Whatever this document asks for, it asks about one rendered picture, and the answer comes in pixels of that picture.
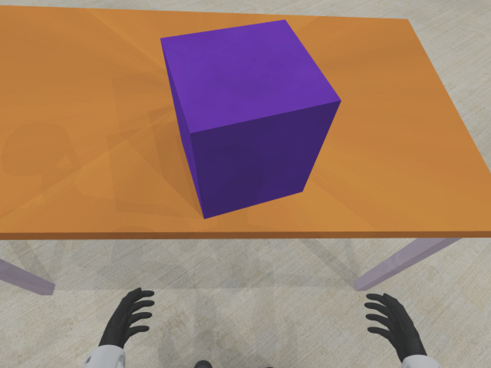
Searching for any table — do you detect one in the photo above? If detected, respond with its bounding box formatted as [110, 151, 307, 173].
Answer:
[0, 5, 491, 295]

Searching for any robot left forearm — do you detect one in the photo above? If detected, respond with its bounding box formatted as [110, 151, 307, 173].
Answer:
[81, 345, 126, 368]

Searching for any left robot hand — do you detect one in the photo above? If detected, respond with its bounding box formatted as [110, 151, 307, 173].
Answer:
[99, 287, 154, 349]

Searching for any carton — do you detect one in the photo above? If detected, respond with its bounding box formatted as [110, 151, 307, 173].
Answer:
[160, 20, 341, 219]

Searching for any right robot hand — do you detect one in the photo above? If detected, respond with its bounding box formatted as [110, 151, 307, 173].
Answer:
[364, 293, 427, 363]

